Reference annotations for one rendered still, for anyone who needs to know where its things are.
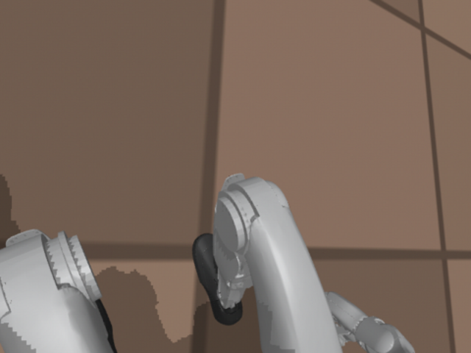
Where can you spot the right robot hand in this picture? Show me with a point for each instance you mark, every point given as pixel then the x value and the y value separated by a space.
pixel 346 315

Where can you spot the right robot foot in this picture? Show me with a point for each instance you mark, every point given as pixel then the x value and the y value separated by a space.
pixel 207 272

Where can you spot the right robot arm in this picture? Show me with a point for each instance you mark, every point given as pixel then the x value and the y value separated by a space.
pixel 374 336

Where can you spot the left robot foot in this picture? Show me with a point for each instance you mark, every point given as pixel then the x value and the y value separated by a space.
pixel 107 323

